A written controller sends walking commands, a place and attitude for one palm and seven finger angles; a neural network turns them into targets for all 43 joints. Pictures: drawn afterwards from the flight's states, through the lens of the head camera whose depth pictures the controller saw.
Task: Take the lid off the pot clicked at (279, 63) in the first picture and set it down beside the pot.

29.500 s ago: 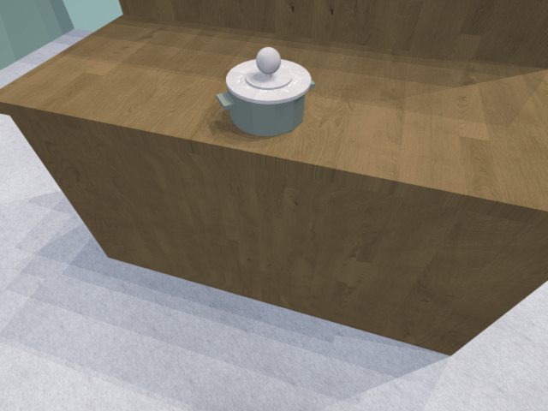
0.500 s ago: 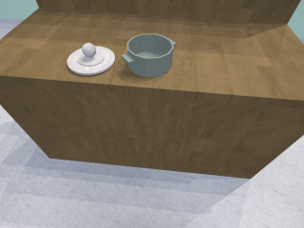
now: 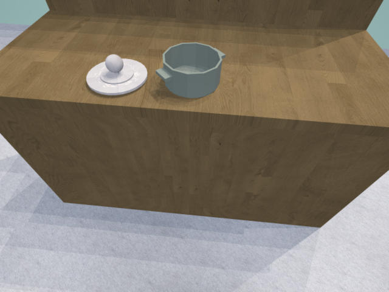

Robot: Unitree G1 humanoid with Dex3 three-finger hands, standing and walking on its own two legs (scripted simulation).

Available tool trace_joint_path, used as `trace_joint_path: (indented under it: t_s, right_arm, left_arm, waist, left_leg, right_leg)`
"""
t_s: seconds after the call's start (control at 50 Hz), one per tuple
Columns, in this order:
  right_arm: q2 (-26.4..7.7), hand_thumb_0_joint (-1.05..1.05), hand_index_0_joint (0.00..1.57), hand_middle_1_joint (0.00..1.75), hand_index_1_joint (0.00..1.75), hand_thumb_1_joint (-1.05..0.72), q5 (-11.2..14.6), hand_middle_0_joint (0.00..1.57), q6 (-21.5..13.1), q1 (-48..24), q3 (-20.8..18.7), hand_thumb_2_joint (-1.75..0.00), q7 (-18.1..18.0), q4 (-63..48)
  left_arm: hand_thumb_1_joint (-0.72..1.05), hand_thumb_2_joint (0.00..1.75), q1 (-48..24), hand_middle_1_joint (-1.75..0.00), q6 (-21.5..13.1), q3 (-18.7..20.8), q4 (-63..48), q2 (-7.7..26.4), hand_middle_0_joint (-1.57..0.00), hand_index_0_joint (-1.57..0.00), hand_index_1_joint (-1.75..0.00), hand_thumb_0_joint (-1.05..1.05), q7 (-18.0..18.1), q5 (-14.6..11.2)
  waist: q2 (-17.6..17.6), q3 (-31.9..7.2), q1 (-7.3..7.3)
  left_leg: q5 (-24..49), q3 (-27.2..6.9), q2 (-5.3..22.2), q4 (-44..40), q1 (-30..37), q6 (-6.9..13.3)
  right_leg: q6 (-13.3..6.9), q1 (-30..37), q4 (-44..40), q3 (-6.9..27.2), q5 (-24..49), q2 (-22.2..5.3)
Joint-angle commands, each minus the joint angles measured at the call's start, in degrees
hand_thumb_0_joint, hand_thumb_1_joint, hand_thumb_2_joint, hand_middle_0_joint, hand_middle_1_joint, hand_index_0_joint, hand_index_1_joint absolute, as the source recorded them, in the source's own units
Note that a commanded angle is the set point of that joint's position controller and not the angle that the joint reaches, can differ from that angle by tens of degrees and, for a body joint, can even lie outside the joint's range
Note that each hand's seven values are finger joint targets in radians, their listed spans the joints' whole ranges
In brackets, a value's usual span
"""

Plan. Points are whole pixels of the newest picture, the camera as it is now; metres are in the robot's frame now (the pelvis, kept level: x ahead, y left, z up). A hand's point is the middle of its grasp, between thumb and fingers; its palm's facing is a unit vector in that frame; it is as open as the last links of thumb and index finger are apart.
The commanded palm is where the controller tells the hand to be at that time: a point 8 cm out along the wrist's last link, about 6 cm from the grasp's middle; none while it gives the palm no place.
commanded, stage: look to check the result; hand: left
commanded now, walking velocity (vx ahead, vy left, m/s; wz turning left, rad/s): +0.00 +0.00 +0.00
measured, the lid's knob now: (114, 63) +0.71 +0.28 +0.07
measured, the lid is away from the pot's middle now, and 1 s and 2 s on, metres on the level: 0.24 0.24 0.24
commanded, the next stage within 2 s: stand and wait in 0.12 s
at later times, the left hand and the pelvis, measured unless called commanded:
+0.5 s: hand out of the picture -0.01 +0.16 -0.18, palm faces +0.03 -0.98 -0.18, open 7.3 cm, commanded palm none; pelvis +0.00 +0.00 +0.00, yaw +0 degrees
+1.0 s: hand out of the picture -0.01 +0.16 -0.18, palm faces +0.03 -0.98 -0.19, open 7.3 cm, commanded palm none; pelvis +0.00 +0.00 +0.00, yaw +0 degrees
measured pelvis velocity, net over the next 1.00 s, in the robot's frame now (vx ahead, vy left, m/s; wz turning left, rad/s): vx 0.00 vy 0.00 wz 0.00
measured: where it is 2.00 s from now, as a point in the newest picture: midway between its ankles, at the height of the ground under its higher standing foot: outside the picture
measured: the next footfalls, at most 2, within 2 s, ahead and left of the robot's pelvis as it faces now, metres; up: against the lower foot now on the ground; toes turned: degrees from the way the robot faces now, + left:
none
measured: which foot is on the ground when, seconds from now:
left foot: down 0.00-1.00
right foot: down 0.00-1.00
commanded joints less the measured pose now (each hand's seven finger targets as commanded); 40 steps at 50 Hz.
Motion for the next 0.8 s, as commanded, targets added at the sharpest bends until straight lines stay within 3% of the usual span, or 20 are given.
trace_joint_path:
  t_s: [0.0, 0.16, 0.2, 0.36, 0.42, 0.54, 0.78]
  right_arm:
    - [-4.88, 0.00, 0.20, 0.30, 0.30, -0.90, -0.07, 0.20, -0.60, 4.67, -0.93, -0.90, -0.13, -1.55]
    - [-4.71, 0.00, 0.20, 0.30, 0.30, -0.90, -0.02, 0.20, -0.74, 4.74, -0.83, -0.90, -0.26, -1.39]
    - [-4.59, 0.00, 0.20, 0.30, 0.30, -0.90, -0.04, 0.20, -0.58, 4.77, -0.79, -0.90, -0.17, -1.42]
    - [-4.70, 0.00, 0.20, 0.30, 0.30, -0.90, -0.04, 0.20, -0.71, 4.83, -0.78, -0.90, -0.23, -1.38]
    - [-4.55, 0.00, 0.20, 0.30, 0.30, -0.90, -0.05, 0.20, -0.57, 4.73, -0.77, -0.90, -0.17, -1.31]
    - [-4.49, 0.00, 0.20, 0.30, 0.30, -0.90, -0.04, 0.20, -0.73, 4.78, -0.88, -0.90, -0.26, -1.26]
    - [-4.36, 0.00, 0.20, 0.30, 0.30, -0.90, 0.10, 0.20, -0.68, 4.75, -0.88, -0.90, -0.27, -1.14]
  left_arm:
    - [0.90, 0.90, 4.07, -0.30, -0.45, 1.00, -1.36, 4.57, -0.20, -0.20, -0.30, 0.00, 0.14, -0.17]
    - [0.90, 0.90, 4.43, -0.30, -0.54, 1.07, -1.07, 4.47, -0.20, -0.20, -0.30, 0.00, 0.20, -0.23]
    - [0.90, 0.90, 4.29, -0.30, -0.42, 1.01, -1.14, 4.39, -0.20, -0.20, -0.30, 0.00, 0.22, -0.18]
    - [0.90, 0.90, 4.55, -0.30, -0.47, 1.02, -0.85, 4.19, -0.20, -0.20, -0.30, 0.00, 0.15, -0.19]
    - [0.90, 0.90, 4.45, -0.30, -0.42, 0.99, -0.89, 4.23, -0.20, -0.20, -0.30, 0.00, 0.19, -0.18]
    - [0.90, 0.90, 4.74, -0.30, -0.62, 1.06, -0.76, 4.07, -0.20, -0.20, -0.30, 0.00, 0.25, -0.19]
    - [0.90, 0.90, 4.83, -0.30, -0.57, 1.10, -0.71, 4.07, -0.20, -0.20, -0.30, 0.00, 0.30, -0.08]
  waist:
    - [0.34, 0.87, 0.01]
    - [-0.06, -0.21, 0.16]
    - [0.31, 1.76, 0.07]
    - [-0.25, 0.32, 0.14]
    - [0.18, 1.62, 0.08]
    - [0.09, -0.39, 0.02]
    - [0.35, 1.15, 0.08]
  left_leg:
    - [12.66, -4.55, 5.09, -4.36, 2.94, 2.29]
    - [15.23, -4.32, 4.94, -3.79, 3.57, 2.31]
    - [12.97, -4.61, 4.93, -4.47, 2.48, 2.29]
    - [13.88, -4.47, 4.94, -4.28, 3.11, 2.37]
    - [12.46, -4.62, 4.82, -4.55, 2.50, 2.27]
    - [15.05, -4.11, 4.86, -3.70, 3.84, 2.22]
    - [14.24, -4.16, 4.91, -4.22, 3.36, 2.12]
  right_leg:
    - [-1.88, -5.03, -3.81, 2.11, 12.90, -4.56]
    - [-1.82, -3.98, -3.46, 1.94, 15.72, -4.88]
    - [-1.87, -5.26, -3.74, 2.06, 13.32, -4.73]
    - [-1.75, -4.48, -3.53, 1.90, 14.11, -4.79]
    - [-1.82, -5.33, -3.78, 2.12, 12.77, -4.69]
    - [-1.89, -4.42, -3.35, 2.45, 16.11, -4.88]
    - [-1.84, -5.21, -3.58, 2.43, 14.65, -4.69]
